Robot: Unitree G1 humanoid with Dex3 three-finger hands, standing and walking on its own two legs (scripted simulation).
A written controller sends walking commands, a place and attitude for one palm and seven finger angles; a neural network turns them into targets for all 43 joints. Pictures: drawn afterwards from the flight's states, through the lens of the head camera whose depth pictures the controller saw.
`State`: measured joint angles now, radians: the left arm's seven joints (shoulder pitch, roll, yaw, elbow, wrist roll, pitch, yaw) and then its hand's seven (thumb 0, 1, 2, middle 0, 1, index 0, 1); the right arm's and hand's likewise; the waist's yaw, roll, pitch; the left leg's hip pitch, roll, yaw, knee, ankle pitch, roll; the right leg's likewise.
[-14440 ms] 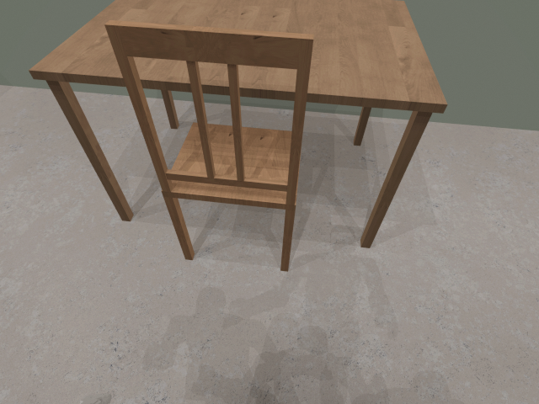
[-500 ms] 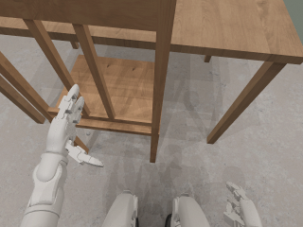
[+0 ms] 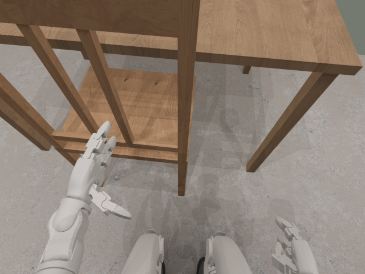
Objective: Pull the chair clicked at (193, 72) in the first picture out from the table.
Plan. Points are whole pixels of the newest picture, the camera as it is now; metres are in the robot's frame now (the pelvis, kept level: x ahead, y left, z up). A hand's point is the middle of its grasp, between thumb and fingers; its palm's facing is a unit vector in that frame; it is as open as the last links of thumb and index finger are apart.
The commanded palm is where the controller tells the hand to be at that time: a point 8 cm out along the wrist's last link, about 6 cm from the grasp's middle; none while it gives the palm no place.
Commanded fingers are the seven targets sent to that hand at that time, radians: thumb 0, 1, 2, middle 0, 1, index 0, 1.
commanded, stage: aim the fingers beside a spindle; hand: left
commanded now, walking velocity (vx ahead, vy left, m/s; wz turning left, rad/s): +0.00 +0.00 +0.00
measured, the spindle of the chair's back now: (73, 97) +0.47 +0.27 +0.06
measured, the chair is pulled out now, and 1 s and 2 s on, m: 0.00 0.00 0.00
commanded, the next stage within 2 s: push the fingers through the gap in 0.28 s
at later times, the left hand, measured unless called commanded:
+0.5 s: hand (100, 154) +0.34 +0.18 +0.05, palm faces -0.02 -1.00 -0.09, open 17.0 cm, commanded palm +0.31 +0.23 +0.04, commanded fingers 0.00 -0.50 0.30 -0.06 -0.08 -0.06 -0.08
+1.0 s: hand (114, 143) +0.38 +0.17 +0.02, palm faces -0.08 -1.00 -0.02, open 17.0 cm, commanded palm +0.37 +0.22 +0.03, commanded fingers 0.00 -0.50 0.30 -0.06 -0.08 -0.06 -0.08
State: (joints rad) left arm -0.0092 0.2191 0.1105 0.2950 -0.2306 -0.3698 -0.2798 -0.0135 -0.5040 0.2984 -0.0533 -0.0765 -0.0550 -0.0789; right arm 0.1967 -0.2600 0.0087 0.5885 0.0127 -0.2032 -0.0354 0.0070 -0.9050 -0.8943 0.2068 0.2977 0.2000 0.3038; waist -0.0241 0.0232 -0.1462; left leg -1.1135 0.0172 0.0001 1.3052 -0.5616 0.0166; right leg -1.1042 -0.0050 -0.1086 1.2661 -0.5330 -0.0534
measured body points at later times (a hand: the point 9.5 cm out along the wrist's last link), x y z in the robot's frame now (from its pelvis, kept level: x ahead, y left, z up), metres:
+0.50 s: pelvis -0.01 +0.00 -0.01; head +0.10 +0.01 +0.43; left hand +0.34 +0.24 +0.06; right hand +0.16 -0.24 -0.11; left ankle +0.03 +0.11 -0.62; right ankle +0.04 -0.09 -0.62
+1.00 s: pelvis +0.00 +0.01 +0.01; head +0.13 +0.01 +0.44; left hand +0.38 +0.22 +0.02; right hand +0.13 -0.25 -0.11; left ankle +0.03 +0.11 -0.62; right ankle +0.04 -0.09 -0.62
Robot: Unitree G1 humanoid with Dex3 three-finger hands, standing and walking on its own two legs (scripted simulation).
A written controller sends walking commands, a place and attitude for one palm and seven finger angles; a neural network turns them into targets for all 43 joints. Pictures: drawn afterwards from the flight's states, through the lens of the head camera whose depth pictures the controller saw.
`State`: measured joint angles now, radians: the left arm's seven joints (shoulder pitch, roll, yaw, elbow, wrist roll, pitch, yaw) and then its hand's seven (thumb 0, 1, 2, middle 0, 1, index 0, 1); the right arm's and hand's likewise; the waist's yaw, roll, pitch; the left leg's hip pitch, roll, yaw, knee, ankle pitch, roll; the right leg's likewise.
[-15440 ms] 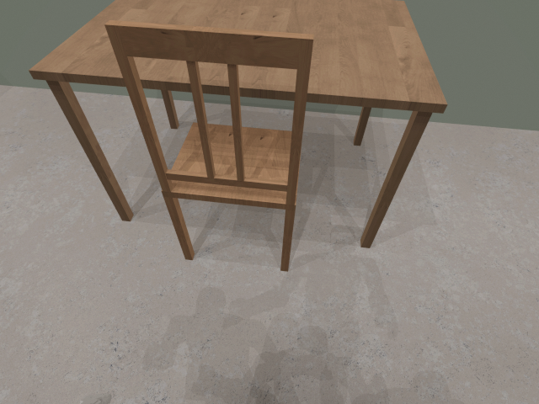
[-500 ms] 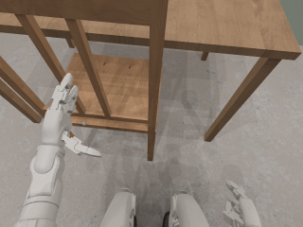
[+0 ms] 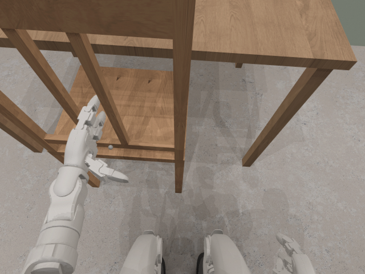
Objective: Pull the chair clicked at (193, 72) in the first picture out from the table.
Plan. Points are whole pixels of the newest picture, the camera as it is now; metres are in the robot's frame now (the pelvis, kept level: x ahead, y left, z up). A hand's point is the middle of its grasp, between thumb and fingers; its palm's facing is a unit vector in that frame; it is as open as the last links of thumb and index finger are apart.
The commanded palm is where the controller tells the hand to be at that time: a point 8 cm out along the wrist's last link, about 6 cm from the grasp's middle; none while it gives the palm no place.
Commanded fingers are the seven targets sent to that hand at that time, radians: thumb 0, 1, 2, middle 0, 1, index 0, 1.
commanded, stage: push the fingers through the gap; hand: left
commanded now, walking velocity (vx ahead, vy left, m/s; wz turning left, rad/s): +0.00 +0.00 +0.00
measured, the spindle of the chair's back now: (65, 101) +0.47 +0.27 +0.05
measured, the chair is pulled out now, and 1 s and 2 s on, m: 0.00 0.00 0.00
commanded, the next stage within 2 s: hook a spindle and tug to test in 0.98 s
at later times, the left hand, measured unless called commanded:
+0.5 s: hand (113, 124) +0.42 +0.16 +0.03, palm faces -0.02 -1.00 -0.06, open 17.0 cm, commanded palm +0.40 +0.21 +0.02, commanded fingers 0.00 -0.50 0.30 -0.06 -0.08 -0.06 -0.08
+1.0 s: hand (116, 125) +0.42 +0.16 +0.02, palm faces -0.02 -1.00 -0.04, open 17.0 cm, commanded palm +0.40 +0.21 +0.02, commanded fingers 0.00 -0.50 0.30 -0.06 -0.08 -0.06 -0.08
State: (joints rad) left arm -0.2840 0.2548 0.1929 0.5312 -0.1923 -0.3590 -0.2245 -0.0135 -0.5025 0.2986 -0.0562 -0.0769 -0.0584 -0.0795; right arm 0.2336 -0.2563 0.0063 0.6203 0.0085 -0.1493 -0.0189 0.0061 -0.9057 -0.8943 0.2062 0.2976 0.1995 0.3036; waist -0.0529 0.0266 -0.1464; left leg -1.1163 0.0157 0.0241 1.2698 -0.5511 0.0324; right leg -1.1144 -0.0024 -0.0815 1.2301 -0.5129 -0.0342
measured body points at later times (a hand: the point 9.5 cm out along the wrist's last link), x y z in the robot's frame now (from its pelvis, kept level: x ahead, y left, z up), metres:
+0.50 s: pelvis -0.01 -0.01 -0.01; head +0.12 +0.00 +0.42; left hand +0.42 +0.21 +0.04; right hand +0.10 -0.27 -0.13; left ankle +0.02 +0.10 -0.62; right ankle +0.04 -0.10 -0.62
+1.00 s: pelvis -0.01 -0.01 -0.01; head +0.12 -0.01 +0.42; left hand +0.42 +0.21 +0.03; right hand +0.07 -0.27 -0.13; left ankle +0.02 +0.10 -0.62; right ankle +0.04 -0.10 -0.62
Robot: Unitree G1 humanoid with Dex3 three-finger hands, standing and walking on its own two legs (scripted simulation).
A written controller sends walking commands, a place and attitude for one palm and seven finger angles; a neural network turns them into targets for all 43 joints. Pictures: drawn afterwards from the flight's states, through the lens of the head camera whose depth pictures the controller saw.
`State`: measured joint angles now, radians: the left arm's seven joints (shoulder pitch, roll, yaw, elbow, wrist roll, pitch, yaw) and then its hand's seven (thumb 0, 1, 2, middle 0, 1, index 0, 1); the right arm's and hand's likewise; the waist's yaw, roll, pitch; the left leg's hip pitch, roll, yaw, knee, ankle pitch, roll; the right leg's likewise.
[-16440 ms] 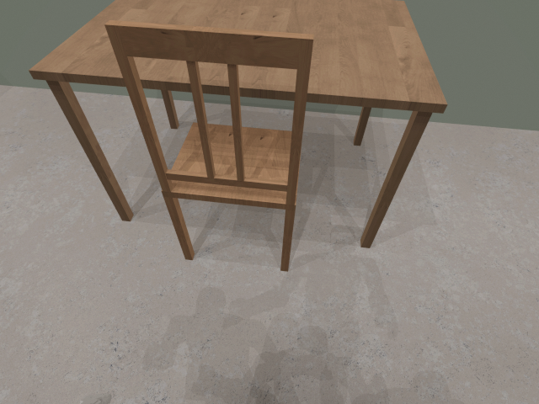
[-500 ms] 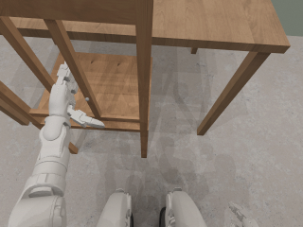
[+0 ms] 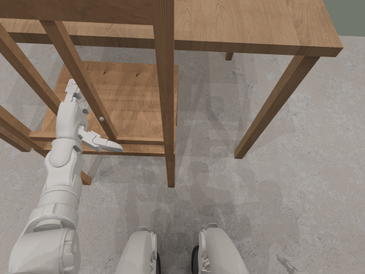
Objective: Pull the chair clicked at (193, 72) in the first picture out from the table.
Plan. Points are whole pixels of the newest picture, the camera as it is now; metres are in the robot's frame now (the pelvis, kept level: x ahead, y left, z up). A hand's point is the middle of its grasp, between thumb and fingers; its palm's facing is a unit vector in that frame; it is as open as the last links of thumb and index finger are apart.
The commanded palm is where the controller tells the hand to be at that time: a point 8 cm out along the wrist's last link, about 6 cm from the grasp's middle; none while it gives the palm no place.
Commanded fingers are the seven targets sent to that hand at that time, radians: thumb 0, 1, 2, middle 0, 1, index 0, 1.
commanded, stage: hook a spindle and tug to test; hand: left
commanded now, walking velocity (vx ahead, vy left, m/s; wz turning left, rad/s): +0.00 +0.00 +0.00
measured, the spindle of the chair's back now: (47, 95) +0.48 +0.28 +0.06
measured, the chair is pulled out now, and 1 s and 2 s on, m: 0.00 0.00 0.03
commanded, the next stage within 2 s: step backward, pulling the chair out in 1.58 s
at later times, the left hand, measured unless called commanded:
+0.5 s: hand (102, 114) +0.45 +0.17 +0.03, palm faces -0.02 -1.00 -0.02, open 14.7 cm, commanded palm +0.42 +0.22 +0.03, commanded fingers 0.00 -0.11 0.47 -0.45 -1.29 -0.45 -1.29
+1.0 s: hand (104, 116) +0.44 +0.17 +0.03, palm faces -0.02 -1.00 -0.03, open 5.2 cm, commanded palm +0.41 +0.21 +0.03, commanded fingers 0.00 0.90 0.90 -0.50 -1.45 -0.50 -1.45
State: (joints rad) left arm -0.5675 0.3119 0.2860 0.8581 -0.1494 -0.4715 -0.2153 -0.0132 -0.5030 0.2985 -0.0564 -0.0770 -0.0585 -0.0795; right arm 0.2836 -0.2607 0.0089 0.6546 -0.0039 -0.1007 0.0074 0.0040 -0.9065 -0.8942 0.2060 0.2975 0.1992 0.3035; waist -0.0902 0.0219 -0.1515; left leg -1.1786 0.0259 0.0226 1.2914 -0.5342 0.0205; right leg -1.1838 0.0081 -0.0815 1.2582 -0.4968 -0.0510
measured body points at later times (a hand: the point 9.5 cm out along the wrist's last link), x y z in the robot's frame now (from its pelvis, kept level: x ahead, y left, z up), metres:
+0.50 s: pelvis +0.01 +0.01 +0.00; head +0.14 +0.02 +0.43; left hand +0.45 +0.23 +0.03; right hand +0.09 -0.25 -0.12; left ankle +0.04 +0.11 -0.62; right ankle +0.05 -0.09 -0.62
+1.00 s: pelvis +0.01 +0.01 +0.00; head +0.13 +0.02 +0.43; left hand +0.44 +0.22 +0.03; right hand +0.10 -0.25 -0.12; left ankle +0.04 +0.11 -0.62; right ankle +0.05 -0.09 -0.62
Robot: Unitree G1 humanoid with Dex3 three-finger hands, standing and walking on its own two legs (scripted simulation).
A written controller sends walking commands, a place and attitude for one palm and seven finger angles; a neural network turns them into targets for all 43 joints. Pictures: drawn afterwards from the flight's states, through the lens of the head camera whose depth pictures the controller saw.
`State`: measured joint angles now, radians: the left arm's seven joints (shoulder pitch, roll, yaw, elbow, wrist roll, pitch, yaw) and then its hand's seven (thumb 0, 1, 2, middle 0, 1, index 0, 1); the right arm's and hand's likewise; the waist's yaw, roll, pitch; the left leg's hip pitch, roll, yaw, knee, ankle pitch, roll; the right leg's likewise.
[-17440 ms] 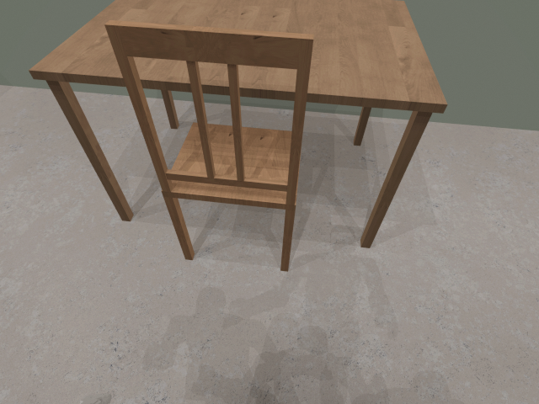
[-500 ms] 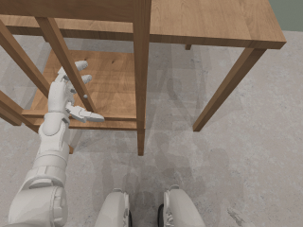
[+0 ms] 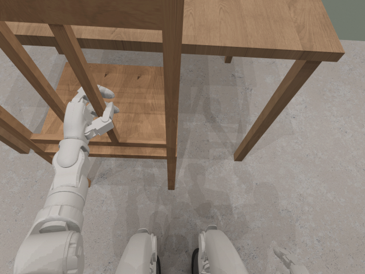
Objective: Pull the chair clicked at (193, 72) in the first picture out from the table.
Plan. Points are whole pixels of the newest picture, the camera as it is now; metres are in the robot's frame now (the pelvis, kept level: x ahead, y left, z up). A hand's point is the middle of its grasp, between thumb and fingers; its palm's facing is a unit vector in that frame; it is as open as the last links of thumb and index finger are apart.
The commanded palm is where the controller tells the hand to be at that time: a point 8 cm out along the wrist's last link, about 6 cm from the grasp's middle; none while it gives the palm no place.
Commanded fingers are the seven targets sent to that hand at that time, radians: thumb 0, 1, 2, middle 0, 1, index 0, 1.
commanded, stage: hook a spindle and tug to test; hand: left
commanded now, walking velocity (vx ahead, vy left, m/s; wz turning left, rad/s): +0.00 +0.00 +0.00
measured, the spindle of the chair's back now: (51, 98) +0.47 +0.27 +0.06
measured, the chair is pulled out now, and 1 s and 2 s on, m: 0.00 0.03 0.14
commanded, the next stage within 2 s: step backward, pulling the chair out in 0.58 s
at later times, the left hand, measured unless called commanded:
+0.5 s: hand (108, 128) +0.41 +0.15 +0.03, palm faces -0.01 -1.00 -0.03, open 5.4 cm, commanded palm +0.37 +0.20 +0.03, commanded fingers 0.00 0.90 0.90 -0.50 -1.45 -0.50 -1.45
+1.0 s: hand (111, 128) +0.40 +0.14 +0.05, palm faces +0.11 -0.99 -0.09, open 5.1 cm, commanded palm +0.37 +0.19 +0.04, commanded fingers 0.00 0.90 0.90 -0.50 -1.45 -0.50 -1.45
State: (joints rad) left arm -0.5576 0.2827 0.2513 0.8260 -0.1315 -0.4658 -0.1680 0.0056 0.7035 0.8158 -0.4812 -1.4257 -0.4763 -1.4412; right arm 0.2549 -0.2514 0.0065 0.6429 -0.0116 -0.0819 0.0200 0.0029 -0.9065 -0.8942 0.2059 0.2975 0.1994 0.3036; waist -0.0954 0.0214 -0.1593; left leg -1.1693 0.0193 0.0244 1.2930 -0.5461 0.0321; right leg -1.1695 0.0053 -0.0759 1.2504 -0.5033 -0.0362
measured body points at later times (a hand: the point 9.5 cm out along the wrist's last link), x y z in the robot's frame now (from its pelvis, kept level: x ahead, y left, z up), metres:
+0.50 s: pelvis +0.02 -0.01 +0.01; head +0.14 +0.00 +0.44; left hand +0.41 +0.21 +0.03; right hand +0.13 -0.27 -0.11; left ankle +0.03 +0.10 -0.62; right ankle +0.04 -0.10 -0.62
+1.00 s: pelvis +0.03 +0.00 +0.09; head +0.12 +0.01 +0.53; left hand +0.39 +0.20 +0.06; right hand +0.13 -0.27 -0.02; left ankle +0.03 +0.10 -0.62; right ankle +0.04 -0.10 -0.62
